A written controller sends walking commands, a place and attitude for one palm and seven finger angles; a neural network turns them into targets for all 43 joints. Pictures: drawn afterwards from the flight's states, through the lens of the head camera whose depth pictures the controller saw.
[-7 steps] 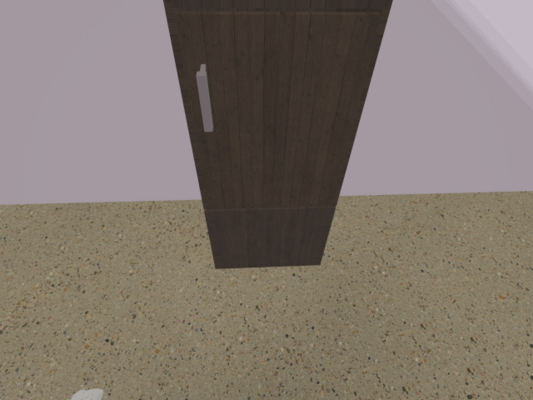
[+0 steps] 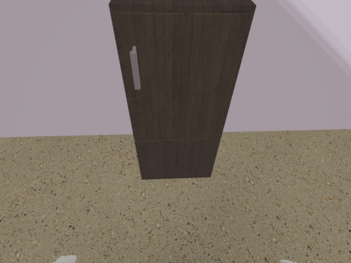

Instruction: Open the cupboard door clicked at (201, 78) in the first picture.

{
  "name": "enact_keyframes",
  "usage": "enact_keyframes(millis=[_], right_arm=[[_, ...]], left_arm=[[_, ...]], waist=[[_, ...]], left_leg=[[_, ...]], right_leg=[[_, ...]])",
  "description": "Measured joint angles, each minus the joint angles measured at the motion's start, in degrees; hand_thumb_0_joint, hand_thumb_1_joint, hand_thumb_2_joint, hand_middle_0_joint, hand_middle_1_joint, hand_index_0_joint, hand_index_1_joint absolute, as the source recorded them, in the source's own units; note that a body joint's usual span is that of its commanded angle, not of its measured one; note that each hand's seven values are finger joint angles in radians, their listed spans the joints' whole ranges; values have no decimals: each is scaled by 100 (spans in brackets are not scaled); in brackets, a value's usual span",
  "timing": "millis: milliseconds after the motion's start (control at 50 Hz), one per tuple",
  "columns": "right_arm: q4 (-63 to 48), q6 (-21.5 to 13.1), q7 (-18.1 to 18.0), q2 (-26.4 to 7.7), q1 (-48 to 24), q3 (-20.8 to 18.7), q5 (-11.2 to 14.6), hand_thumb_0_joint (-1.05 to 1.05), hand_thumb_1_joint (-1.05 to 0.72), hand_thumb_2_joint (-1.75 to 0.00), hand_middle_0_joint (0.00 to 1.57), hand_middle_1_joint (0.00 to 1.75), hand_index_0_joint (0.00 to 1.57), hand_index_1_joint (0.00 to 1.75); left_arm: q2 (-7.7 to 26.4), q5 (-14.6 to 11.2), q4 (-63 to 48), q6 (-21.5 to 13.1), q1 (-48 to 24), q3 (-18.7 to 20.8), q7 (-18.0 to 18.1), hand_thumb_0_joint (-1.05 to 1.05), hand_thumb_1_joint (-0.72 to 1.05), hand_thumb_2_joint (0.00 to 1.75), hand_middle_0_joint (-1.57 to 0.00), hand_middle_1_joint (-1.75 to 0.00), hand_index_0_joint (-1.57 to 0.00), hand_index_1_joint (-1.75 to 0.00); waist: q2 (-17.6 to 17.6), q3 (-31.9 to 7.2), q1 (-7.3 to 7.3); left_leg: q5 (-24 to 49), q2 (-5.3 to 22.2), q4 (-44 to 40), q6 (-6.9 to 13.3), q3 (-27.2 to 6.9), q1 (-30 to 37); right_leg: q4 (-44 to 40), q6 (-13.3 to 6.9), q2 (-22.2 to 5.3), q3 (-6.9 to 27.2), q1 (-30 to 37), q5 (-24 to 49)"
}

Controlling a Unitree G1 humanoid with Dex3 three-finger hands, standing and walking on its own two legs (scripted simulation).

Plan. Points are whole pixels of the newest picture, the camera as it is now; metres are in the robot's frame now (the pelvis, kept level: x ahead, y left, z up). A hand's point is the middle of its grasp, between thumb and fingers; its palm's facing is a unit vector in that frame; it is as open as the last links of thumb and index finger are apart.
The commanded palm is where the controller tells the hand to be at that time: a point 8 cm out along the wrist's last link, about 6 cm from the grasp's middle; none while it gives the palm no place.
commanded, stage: stand and wait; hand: left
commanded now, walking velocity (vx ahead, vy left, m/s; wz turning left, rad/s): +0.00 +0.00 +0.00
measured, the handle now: (136, 68) +0.71 +0.19 +0.08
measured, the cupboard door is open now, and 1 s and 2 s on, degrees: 0 0 0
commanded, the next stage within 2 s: look at it before walking up in 0.68 s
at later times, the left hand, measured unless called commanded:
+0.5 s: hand out of the picture +0.05 +0.23 -0.15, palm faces -0.02 -0.94 -0.33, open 7.4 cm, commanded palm none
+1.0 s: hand out of the picture +0.08 +0.23 -0.15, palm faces -0.02 -0.94 -0.33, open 7.4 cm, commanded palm none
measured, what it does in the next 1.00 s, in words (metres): stands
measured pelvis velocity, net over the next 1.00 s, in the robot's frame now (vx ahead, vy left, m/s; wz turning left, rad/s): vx -0.01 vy -0.02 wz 0.00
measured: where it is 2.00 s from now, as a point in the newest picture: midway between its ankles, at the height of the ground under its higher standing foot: outside the picture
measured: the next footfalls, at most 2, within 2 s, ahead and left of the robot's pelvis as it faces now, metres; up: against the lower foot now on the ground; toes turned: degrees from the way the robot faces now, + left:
none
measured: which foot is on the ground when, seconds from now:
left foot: down 0.00-1.00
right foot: down 0.00-1.00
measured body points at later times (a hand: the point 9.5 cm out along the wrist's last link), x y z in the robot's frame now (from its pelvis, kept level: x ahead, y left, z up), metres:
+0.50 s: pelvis -0.01 -0.01 +0.00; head +0.00 -0.01 +0.45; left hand +0.06 +0.28 -0.13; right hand +0.06 -0.31 -0.13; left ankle -0.01 +0.11 -0.74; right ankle -0.01 -0.14 -0.74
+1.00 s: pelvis -0.01 -0.02 +0.01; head -0.01 -0.02 +0.46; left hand +0.08 +0.28 -0.12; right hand +0.07 -0.31 -0.13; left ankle -0.01 +0.11 -0.74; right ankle -0.01 -0.14 -0.74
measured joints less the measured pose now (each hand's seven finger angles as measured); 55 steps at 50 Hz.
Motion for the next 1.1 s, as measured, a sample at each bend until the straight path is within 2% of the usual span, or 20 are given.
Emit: enact_keyframes(millis=[180,560,1100], right_arm=[[184,-7,-5,59,-13,-1,9,1,-91,-89,20,30,20,30],[621,37,-8,-57,256,-22,30,1,-91,-89,20,30,20,30],[607,-4,-9,-31,74,-3,37,1,-91,-89,20,30,20,30]], left_arm=[[-122,9,136,-21,28,8,-9,1,91,89,-20,-30,-20,-30],[-6,-8,465,-35,137,58,-6,1,91,89,-20,-30,-20,-30],[-29,0,437,-71,-14,49,-8,0,91,89,-20,-30,-20,-30]], waist=[[-24,23,8],[15,145,-37],[0,80,-30]], left_leg=[[130,45,-173,-54,-31,73],[313,139,-397,-141,-58,89],[356,165,-555,-164,-52,207]], right_leg=[[-155,-47,44,-33,70,114],[-392,-125,135,-60,89,308],[-543,-142,160,-56,198,353]])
